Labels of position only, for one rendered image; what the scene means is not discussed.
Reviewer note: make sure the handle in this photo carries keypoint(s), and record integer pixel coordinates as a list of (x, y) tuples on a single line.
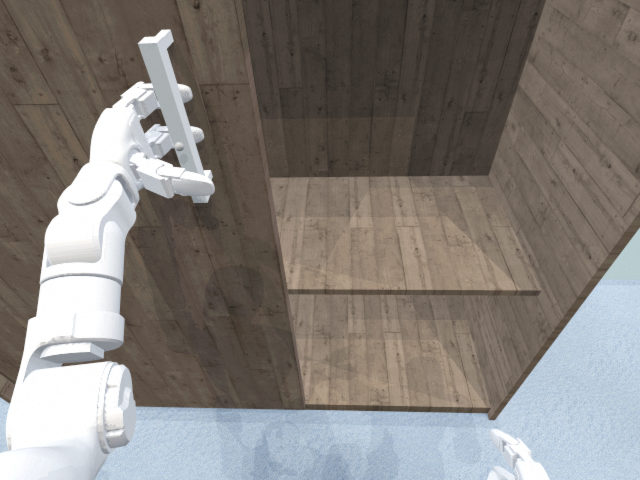
[(159, 67)]

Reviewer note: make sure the left robot forearm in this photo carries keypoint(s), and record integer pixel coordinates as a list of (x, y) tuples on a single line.
[(78, 314)]

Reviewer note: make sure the robot left upper arm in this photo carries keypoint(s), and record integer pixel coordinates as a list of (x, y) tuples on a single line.
[(67, 420)]

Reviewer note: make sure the wardrobe door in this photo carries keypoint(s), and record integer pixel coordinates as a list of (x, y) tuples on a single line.
[(8, 369), (208, 321)]

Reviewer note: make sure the right robot hand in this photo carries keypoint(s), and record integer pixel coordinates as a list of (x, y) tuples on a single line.
[(518, 456)]

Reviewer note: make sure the left robot hand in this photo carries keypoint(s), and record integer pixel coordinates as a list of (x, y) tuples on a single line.
[(119, 138)]

